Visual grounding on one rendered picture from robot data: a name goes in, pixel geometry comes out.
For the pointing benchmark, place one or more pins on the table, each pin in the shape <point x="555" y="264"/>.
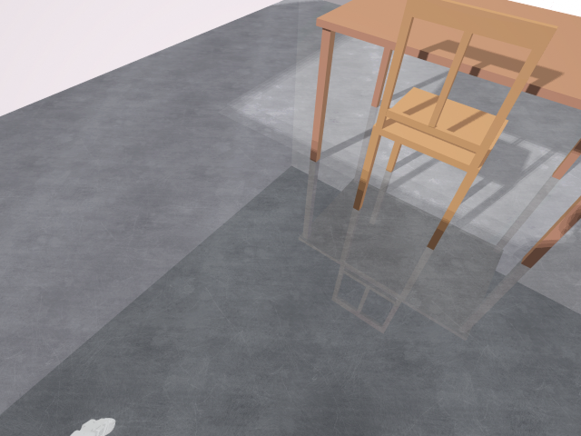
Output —
<point x="556" y="77"/>

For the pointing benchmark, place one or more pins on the chair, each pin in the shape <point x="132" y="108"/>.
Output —
<point x="453" y="133"/>

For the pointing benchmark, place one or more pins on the robot left hand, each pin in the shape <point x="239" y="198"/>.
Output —
<point x="93" y="427"/>

